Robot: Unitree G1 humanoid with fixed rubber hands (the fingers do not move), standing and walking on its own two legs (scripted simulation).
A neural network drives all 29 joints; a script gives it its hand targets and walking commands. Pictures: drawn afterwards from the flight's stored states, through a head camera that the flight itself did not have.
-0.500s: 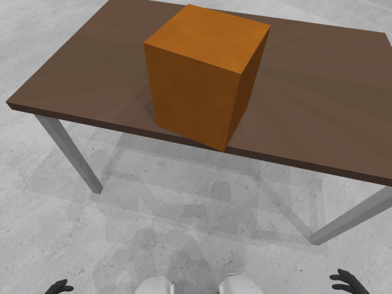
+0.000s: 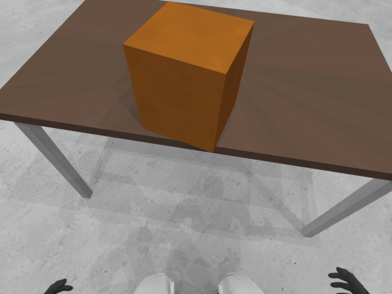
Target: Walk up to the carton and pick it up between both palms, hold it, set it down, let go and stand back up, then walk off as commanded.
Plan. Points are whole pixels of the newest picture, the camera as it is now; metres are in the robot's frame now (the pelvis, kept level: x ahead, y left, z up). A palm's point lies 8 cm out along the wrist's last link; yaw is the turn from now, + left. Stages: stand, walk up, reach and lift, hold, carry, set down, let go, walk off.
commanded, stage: walk up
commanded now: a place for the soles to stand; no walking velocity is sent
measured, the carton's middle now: (191, 80) +0.57 +0.04 +0.08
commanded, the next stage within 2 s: none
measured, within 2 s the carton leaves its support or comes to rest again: neither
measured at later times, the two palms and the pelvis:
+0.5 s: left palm out of the picture +0.10 +0.31 -0.10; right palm out of the picture +0.10 -0.33 -0.07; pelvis +0.01 +0.00 +0.00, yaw -3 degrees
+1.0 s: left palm out of the picture +0.12 +0.29 -0.10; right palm out of the picture +0.09 -0.35 -0.07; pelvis +0.01 -0.02 +0.00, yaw -6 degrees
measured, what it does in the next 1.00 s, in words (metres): steps on the spot: right foot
